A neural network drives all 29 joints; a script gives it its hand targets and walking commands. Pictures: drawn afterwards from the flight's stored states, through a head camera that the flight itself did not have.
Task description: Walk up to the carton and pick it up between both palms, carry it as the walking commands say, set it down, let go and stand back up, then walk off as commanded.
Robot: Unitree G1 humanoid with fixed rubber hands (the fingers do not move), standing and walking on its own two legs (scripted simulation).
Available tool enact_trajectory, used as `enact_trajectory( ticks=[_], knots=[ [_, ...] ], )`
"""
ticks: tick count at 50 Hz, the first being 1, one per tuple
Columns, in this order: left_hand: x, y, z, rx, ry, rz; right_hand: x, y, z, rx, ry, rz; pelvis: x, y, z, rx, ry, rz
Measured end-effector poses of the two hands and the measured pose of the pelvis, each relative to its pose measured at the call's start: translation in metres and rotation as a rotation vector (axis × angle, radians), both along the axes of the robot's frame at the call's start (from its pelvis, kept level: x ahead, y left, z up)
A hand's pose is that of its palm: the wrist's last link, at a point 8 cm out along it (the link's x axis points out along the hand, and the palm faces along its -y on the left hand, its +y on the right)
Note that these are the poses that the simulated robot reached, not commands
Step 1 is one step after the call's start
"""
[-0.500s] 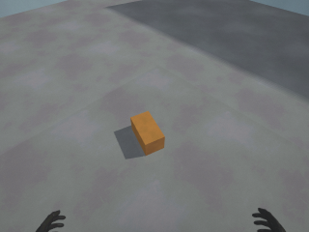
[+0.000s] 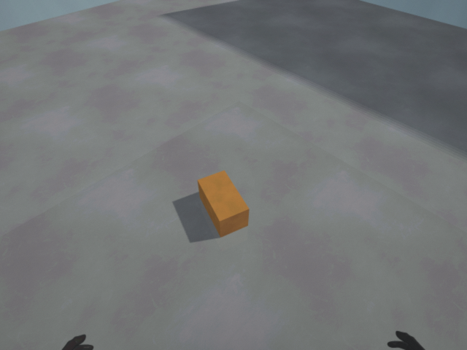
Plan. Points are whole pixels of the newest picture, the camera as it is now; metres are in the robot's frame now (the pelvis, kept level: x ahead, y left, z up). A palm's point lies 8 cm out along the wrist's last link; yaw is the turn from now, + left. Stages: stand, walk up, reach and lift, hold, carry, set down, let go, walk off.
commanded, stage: stand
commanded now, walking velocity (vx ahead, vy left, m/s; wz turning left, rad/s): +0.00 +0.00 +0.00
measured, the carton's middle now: (222, 202) +0.91 +0.06 -0.71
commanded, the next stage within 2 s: walk up in 1.04 s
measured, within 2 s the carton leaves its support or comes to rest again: neither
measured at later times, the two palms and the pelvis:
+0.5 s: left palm out of the picture +0.11 +0.31 -0.10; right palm out of the picture +0.10 -0.31 -0.10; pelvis +0.00 +0.00 +0.00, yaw +0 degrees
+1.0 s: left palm out of the picture +0.11 +0.31 -0.10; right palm out of the picture +0.11 -0.31 -0.10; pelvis +0.01 +0.00 +0.00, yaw +0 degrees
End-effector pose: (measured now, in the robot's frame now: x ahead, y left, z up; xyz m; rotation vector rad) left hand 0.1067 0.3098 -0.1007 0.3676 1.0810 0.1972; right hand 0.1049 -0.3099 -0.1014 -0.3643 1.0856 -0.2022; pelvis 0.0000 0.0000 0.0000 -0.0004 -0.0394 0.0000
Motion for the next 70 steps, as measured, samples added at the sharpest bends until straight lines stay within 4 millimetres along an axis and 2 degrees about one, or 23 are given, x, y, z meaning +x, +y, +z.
enact_trajectory(
  ticks=[14, 62, 66, 70],
  knots=[
    [-0.004, 0.002, -0.001, 0.004, 0.022, 0.010, -0.003, -0.002, -0.001, -0.003, 0.022, -0.010, 0.002, 0.000, 0.001, 0.000, 0.002, 0.001],
    [0.007, 0.004, 0.001, 0.007, 0.024, 0.018, 0.008, -0.005, 0.001, -0.007, 0.024, -0.014, 0.013, 0.000, 0.002, 0.000, 0.006, 0.002],
    [0.014, 0.013, 0.006, 0.021, -0.031, 0.002, 0.008, -0.017, 0.004, -0.018, -0.009, -0.002, 0.021, -0.002, -0.004, 0.009, 0.011, -0.001],
    [0.026, 0.013, 0.010, 0.048, -0.049, -0.022, -0.001, -0.040, 0.002, -0.036, -0.003, -0.024, 0.035, -0.012, -0.011, 0.018, 0.012, -0.009]
  ],
)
